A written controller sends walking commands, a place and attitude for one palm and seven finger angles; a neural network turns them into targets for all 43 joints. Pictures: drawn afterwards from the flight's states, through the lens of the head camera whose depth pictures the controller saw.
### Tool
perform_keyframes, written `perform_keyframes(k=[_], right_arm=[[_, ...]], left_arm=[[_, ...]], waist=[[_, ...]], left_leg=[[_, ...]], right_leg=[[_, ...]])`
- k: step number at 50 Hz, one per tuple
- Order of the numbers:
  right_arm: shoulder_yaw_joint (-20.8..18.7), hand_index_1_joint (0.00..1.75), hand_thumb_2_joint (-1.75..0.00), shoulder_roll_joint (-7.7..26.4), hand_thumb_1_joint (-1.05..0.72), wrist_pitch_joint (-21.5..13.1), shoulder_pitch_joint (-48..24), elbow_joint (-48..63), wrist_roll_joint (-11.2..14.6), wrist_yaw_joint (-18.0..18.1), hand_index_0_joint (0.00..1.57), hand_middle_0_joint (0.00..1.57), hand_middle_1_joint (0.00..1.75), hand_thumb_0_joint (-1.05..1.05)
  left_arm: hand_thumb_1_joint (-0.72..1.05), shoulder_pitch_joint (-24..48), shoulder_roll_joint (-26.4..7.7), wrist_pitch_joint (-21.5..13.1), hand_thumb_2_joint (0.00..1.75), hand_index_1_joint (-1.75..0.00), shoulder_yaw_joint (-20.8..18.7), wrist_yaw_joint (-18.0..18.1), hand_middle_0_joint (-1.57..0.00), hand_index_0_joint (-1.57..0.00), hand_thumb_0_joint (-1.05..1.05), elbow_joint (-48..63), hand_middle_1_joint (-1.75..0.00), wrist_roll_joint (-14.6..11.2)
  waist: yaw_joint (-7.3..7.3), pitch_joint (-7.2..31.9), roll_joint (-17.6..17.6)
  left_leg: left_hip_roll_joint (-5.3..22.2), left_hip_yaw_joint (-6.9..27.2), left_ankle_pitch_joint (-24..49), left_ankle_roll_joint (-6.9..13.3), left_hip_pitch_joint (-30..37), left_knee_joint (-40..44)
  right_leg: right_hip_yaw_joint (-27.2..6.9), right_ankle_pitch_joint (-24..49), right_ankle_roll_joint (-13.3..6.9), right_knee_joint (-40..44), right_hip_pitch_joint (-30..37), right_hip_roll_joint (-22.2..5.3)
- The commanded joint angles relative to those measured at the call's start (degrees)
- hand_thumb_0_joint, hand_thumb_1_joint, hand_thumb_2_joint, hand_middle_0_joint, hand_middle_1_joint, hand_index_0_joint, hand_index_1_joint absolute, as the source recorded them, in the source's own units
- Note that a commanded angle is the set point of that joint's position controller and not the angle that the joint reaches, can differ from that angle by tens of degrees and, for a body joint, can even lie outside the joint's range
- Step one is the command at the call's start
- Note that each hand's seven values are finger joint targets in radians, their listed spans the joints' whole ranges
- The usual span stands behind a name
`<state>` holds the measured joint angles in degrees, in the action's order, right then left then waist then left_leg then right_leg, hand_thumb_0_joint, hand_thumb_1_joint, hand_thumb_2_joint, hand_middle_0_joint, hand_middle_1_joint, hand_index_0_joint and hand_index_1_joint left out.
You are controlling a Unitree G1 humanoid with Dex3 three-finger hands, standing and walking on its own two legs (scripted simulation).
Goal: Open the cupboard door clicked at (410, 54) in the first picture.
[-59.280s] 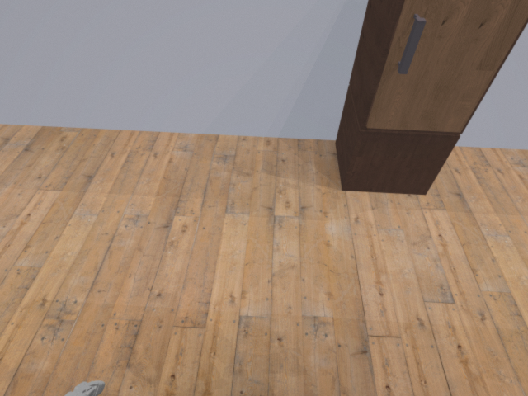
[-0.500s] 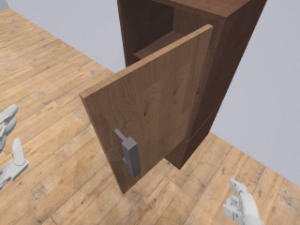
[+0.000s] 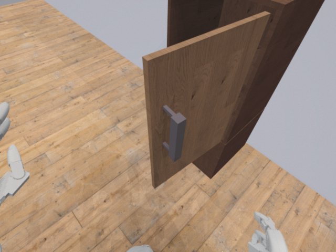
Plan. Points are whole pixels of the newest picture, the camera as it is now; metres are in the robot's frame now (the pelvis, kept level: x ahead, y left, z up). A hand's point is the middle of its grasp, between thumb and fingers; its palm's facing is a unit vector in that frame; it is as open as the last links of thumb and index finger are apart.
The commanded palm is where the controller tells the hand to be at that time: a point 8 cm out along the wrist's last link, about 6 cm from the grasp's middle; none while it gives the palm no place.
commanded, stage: step back with the hand held close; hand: left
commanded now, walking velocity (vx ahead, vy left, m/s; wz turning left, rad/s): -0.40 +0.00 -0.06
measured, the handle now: (171, 134) +0.41 +0.04 +0.03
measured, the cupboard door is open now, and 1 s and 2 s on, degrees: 84 84 84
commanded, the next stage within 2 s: stop stepping back and stand still in 0.08 s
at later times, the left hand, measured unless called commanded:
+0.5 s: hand (5, 217) +0.13 +0.25 +0.17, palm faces +0.37 -0.83 -0.43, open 7.4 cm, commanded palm +0.07 +0.28 +0.19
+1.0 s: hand out of the picture +0.09 +0.26 +0.18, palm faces +0.41 -0.82 -0.41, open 7.4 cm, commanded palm +0.03 +0.29 +0.19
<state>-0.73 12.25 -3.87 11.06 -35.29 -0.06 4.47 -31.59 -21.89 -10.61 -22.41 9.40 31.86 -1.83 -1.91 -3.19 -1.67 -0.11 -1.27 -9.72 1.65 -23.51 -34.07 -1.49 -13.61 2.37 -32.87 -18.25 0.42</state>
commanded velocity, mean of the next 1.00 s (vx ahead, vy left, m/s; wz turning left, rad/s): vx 0.05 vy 0.01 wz -0.01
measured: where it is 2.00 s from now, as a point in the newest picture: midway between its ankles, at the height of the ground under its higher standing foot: outside the picture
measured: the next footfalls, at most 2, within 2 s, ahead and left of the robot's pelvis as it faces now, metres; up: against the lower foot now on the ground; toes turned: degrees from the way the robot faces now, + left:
right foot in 0.28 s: -0.13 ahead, -0.09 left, +0.00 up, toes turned -7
left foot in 0.42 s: -0.02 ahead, +0.10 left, +0.00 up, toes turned -3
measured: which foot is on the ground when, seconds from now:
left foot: down 0.00-0.28, up 0.30-0.40, down 0.42-1.00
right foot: down 0.00-0.00, up 0.02-0.26, down 0.28-1.00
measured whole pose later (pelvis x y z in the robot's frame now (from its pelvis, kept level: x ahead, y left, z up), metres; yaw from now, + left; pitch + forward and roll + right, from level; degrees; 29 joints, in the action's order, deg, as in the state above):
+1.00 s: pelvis -0.14 +0.01 +0.01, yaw -5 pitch -2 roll +0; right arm 0.8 9.4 -8.4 13.9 -37.8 -1.1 4.1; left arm -27.5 -21.9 -10.4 -23.6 9.7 24.6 -1.3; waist 0.5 -1.0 1.2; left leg -0.9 -2.1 -8.6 2.1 -17.2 -27.9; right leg 1.0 -24.4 -0.5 -36.6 -11.6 1.2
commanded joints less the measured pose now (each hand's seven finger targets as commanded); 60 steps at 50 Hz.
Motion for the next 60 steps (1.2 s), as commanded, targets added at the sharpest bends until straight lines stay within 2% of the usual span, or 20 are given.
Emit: perform_keyframes(k=[1,4,11,13,15,16,18,23,26,29,32,36,40,45,51,52,53,55,57,60], right_arm=[[-2.5,0.3,-0.9,8.1,-0.9,-4.7,-6.8,10.1,-0.7,1.7,0.2,0.2,0.3,0.0],[-3.3,0.3,-0.9,6.6,-0.9,-5.4,-5.8,8.6,-1.0,-0.3,0.2,0.2,0.3,0.0],[-2.0,0.3,-0.9,6.2,-0.9,-4.8,-4.9,8.2,-0.8,-1.7,0.2,0.2,0.3,0.0],[-1.9,0.3,-0.9,5.8,-0.9,-3.3,-4.4,8.4,-0.5,-1.6,0.2,0.2,0.3,0.0],[-1.3,0.3,-0.9,5.6,-0.9,-3.2,-5.5,7.6,-1.1,-1.1,0.2,0.2,0.3,0.0],[-2.1,0.3,-0.9,6.3,-0.9,-3.3,-4.8,7.7,0.1,-0.9,0.2,0.2,0.3,0.0],[-0.7,0.3,-0.9,5.3,-0.9,-3.4,-4.9,8.0,0.7,-0.1,0.2,0.2,0.3,0.0],[-1.5,0.3,-0.9,7.5,-0.9,-5.0,-3.4,7.6,0.7,1.0,0.2,0.2,0.3,0.0],[-1.2,0.3,-0.9,7.4,-0.9,-6.0,-4.5,8.1,0.0,0.5,0.2,0.2,0.3,0.0],[-1.3,0.3,-0.9,6.8,-0.9,-5.8,-4.9,8.8,-0.3,0.3,0.2,0.2,0.3,0.0],[-1.9,0.3,-0.9,6.2,-0.9,-5.1,-4.1,9.3,-0.7,0.4,0.2,0.2,0.3,0.0],[-2.6,0.3,-0.9,6.7,-0.9,-4.2,-1.9,6.9,-0.5,0.1,0.2,0.2,0.3,0.0],[-1.8,0.3,-0.9,6.7,-0.9,-5.5,-2.3,5.8,-0.2,0.9,0.2,0.2,0.3,0.0],[-0.9,0.3,-0.9,6.4,-0.9,-6.9,-3.8,6.6,-0.6,1.1,0.2,0.2,0.3,0.0],[-0.8,0.3,-0.9,5.4,-0.9,-7.6,-3.2,7.4,-0.9,-0.3,0.2,0.2,0.3,0.0],[-3.4,0.3,-0.9,12.2,-0.9,-6.8,-3.4,-7.7,-0.4,-4.4,0.2,0.2,0.3,0.0],[-3.1,0.3,-0.9,6.4,-0.9,-3.7,1.3,-7.6,0.6,-4.7,0.2,0.2,0.3,0.0],[-2.2,0.3,-0.9,7.1,-0.9,-0.1,2.4,-7.8,-0.5,-4.3,0.2,0.2,0.3,0.0],[-1.9,0.3,-0.9,7.7,-0.9,2.0,1.4,-7.9,-1.2,-4.1,0.2,0.2,0.3,0.0],[-1.2,0.3,-0.9,6.0,-0.9,3.9,0.6,-10.4,-1.9,-4.0,0.2,0.2,0.3,0.0]], left_arm=[[0.9,6.7,-13.5,-4.6,0.9,-0.3,-11.5,1.2,-0.2,-0.2,0.0,9.4,-0.3,0.3],[0.9,4.0,-11.0,-4.4,0.9,-0.3,-9.8,1.3,-0.2,-0.2,0.0,10.0,-0.3,-0.2],[0.9,-1.0,-11.9,-2.6,0.9,-0.3,-8.4,1.0,-0.2,-0.2,0.0,11.3,-0.3,-2.2],[0.9,-1.2,-14.4,-3.4,0.9,-0.3,-9.8,0.2,-0.2,-0.2,0.0,11.4,-0.3,-2.1],[0.9,2.7,-16.6,-3.3,0.9,-0.3,-11.4,0.8,-0.2,-0.2,0.0,10.1,-0.3,-2.5],[0.9,3.1,-15.0,-2.2,0.9,-0.3,-10.4,0.6,-0.2,-0.2,0.0,9.9,-0.3,-2.8],[0.9,1.6,-13.0,-1.1,0.9,-0.3,-9.5,0.8,-0.2,-0.2,0.0,6.2,-0.3,-1.9],[0.9,5.3,-12.8,-2.1,0.9,-0.3,-8.2,0.6,-0.2,-0.2,0.0,3.8,-0.3,-0.6],[0.9,4.3,-13.1,-3.3,0.9,-0.3,-7.9,0.1,-0.2,-0.2,0.0,9.0,-0.3,-1.0],[0.9,-0.4,-12.2,-3.2,0.9,-0.3,-9.1,0.6,-0.2,-0.2,0.0,8.6,-0.3,-0.6],[0.9,-3.6,-12.7,-3.2,0.9,-0.3,-10.3,0.7,-0.2,-0.2,0.0,8.3,-0.3,-0.9],[0.9,1.3,-11.2,-3.2,0.9,-0.3,-8.8,1.3,-0.2,-0.2,0.0,7.0,-0.3,-1.1],[0.9,9.7,-10.5,-3.5,0.9,-0.3,-5.6,1.3,-0.2,-0.2,0.0,2.7,-0.3,0.0],[0.9,11.5,-11.4,-4.3,0.9,-0.3,-6.7,0.9,-0.2,-0.2,0.0,7.1,-0.3,0.9],[0.9,-2.4,-11.0,-3.8,0.9,-0.3,-8.5,0.7,-0.2,-0.2,0.0,6.6,-0.3,0.4],[0.9,2.5,2.4,6.3,0.9,-0.3,14.6,-7.5,-0.2,-0.2,0.0,-40.0,-0.3,5.0],[0.9,5.0,3.6,9.9,0.9,-0.3,15.9,-8.5,-0.2,-0.2,0.0,-41.5,-0.3,3.8],[0.9,10.8,3.3,10.5,0.9,-0.3,17.1,-8.9,-0.2,-0.2,0.0,-44.7,-0.3,3.6],[0.9,14.7,2.4,10.7,0.9,-0.3,17.4,-8.7,-0.2,-0.2,0.0,-50.3,-0.3,3.8],[0.9,18.2,3.4,11.5,0.9,-0.3,18.7,-8.1,-0.2,-0.2,0.0,-60.8,-0.3,3.5]], waist=[[1.53,7.9,-16.3],[1.34,9.1,-6.4],[1.16,11.2,-12.0],[1.9,9.7,-0.5],[1.73,10.7,8.0],[1.58,11.4,13.3],[2.61,8.6,8.2],[2.04,9.7,-1.9],[1.7,8.3,-8.2],[1.8,3.4,-9.2],[2.2,5.1,-4.6],[2.79,4.1,8.2],[3.51,0.3,3.1],[2.81,-0.7,-12.9],[1.69,6.2,-6.9],[2.99,5.8,0.6],[3.97,9.8,2.7],[3.69,6.6,10.8],[3.6,2.9,18.5],[3.73,0.1,13.2]], left_leg=[[18.8,23.6,-30.5,6.3,-9.7,30.1],[17.4,17.6,-17.9,7.3,-1.4,24.8],[8.9,6.4,-14.8,-1.0,5.9,24.1],[2.4,-1.1,-7.1,-3.6,13.7,5.3],[0.9,0.9,-6.2,-3.6,11.6,-12.0],[-0.5,2.6,-7.1,-3.3,6.9,-15.5],[1.8,1.9,-5.2,-1.5,2.5,-5.7],[5.5,5.4,22.9,2.4,18.8,6.3],[9.8,15.0,1.5,3.1,11.6,16.7],[7.6,12.4,-25.0,0.8,-2.6,24.7],[3.6,6.7,-20.9,-1.4,-0.5,16.0],[0.8,1.7,-7.7,-2.0,-1.0,-13.6],[2.2,1.1,-7.8,0.0,11.4,3.9],[15.0,26.3,-35.6,5.0,2.6,29.1],[6.5,7.5,-15.3,0.4,2.7,19.0],[5.0,5.3,2.3,0.4,1.4,0.6],[5.2,3.3,1.8,-1.3,7.9,-0.8],[4.1,4.7,-2.2,-0.3,8.0,-3.5],[2.7,4.0,-0.8,0.2,6.2,-5.4],[3.1,4.2,4.7,0.3,7.9,-1.9]], right_leg=[[0.3,-10.4,-0.8,-19.5,10.7,5.2],[-1.2,-13.8,-2.3,-26.0,2.1,3.8],[6.1,-13.0,-4.4,10.7,10.8,4.6],[-3.4,-8.3,-7.1,23.3,0.7,-5.2],[-11.9,-3.9,-12.0,23.0,-6.3,-16.7],[-12.3,3.9,-11.9,18.8,-1.4,-14.9],[-6.7,23.7,-8.7,11.3,8.2,-12.5],[-0.6,21.2,-0.6,4.6,5.0,-2.9],[1.6,-5.3,-1.5,4.1,6.6,0.4],[3.5,-10.9,-3.5,7.4,13.3,1.2],[0.7,-16.6,-5.8,13.4,10.8,-0.7],[-19.1,-19.7,-14.0,21.5,2.2,-15.9],[-6.6,-15.2,-7.6,13.3,-3.7,-8.7],[2.6,-13.4,-2.4,-9.1,1.1,2.1],[2.8,-4.3,-3.7,11.6,14.0,0.0],[-1.4,15.0,-5.4,7.5,7.7,-8.1],[-5.7,15.7,-7.0,7.0,2.8,-11.0],[-4.2,-3.4,-8.1,9.0,-5.2,-10.0],[-3.7,-4.0,-9.2,11.0,-5.2,-10.0],[-2.1,1.2,-8.8,8.9,-3.7,-9.6]])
